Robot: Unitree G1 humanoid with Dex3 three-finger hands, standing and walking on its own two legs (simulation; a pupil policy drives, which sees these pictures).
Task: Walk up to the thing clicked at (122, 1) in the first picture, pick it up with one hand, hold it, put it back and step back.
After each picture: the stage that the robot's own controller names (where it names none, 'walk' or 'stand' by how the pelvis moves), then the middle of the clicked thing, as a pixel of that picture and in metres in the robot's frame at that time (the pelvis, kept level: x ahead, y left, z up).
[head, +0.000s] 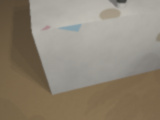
stand; out of the picture +1.04 -0.23 -0.01
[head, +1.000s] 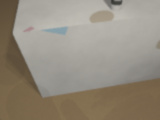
rise first; out of the picture +0.93 -0.16 +0.02
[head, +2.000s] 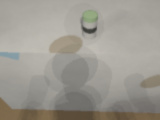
rise first; (89, 25) +0.64 +0.07 +0.01
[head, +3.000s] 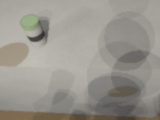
stand; (34, 31) +0.53 +0.24 +0.03
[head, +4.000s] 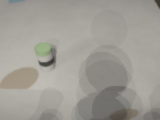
stand; (45, 57) +0.50 +0.20 +0.00
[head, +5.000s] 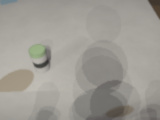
stand; (40, 59) +0.50 +0.22 -0.01
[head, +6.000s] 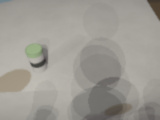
stand; (37, 58) +0.50 +0.23 -0.01
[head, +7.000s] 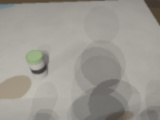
stand; (37, 65) +0.48 +0.22 -0.01
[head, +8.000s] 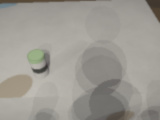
stand; (38, 64) +0.48 +0.22 -0.01
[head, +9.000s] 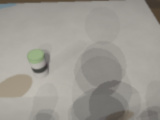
stand; (38, 64) +0.48 +0.22 -0.01
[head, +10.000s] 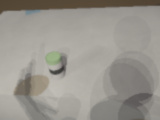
rise first; (55, 66) +0.49 +0.19 -0.01
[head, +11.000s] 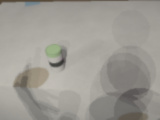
go down; (55, 58) +0.51 +0.19 -0.01
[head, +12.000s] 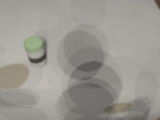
go down; (36, 53) +0.50 +0.17 +0.00
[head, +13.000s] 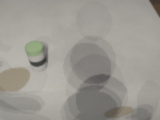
go down; (37, 57) +0.50 +0.18 +0.00
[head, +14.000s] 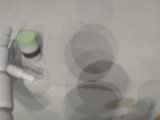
close in; (30, 47) +0.50 +0.19 +0.03
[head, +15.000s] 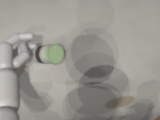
lift; (46, 54) +0.46 +0.14 +0.04
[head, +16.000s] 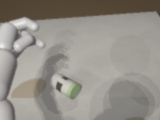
close; (65, 85) +0.43 +0.13 -0.01
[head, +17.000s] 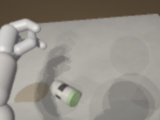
close; (64, 92) +0.40 +0.13 -0.02
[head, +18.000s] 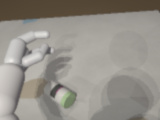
hold; (59, 93) +0.39 +0.15 -0.02
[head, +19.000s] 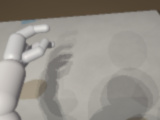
stand; out of the picture +0.11 +0.15 -0.71
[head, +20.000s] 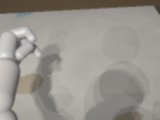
crouch; out of the picture +0.12 +0.40 -0.73
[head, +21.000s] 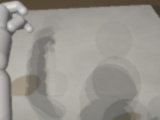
lower; out of the picture +0.13 +0.67 -0.73
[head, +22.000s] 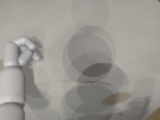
lower; out of the picture +0.14 +0.94 -0.69
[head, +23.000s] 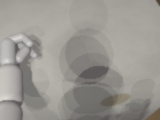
lower; out of the picture +0.16 +1.20 -0.69
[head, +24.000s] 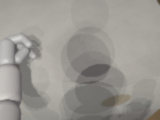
lower; out of the picture +0.17 +1.46 -0.70
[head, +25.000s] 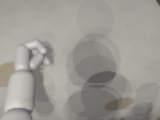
lower; out of the picture +0.19 +1.70 -0.70
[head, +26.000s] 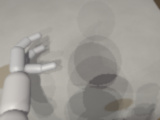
withdraw; out of the picture +0.21 +1.94 -0.71
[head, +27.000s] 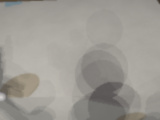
sink last; out of the picture +0.19 +2.15 -0.72
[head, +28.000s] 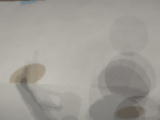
stand; out of the picture +0.33 +2.39 -0.72
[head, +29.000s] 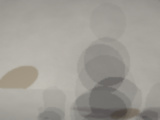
stand; out of the picture +0.30 +2.58 -0.73
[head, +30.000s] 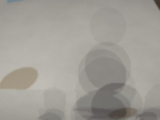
stand; out of the picture +0.32 +2.79 -0.74
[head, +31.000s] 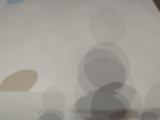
stand; out of the picture +0.32 +2.99 -0.74
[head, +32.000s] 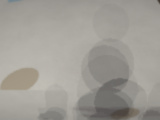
stand; out of the picture +0.35 +3.18 -0.74
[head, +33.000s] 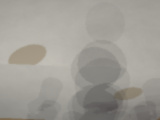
walk; out of the picture +0.58 +3.31 -0.71
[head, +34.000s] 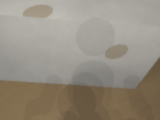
walk; out of the picture +0.80 +3.50 -0.74
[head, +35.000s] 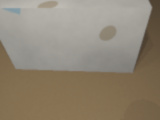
stand; out of the picture +1.11 +3.77 -0.73
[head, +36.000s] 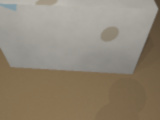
stand; out of the picture +1.27 +3.84 -0.74
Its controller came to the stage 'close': yes
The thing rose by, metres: 0.01
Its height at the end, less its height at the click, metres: -0.73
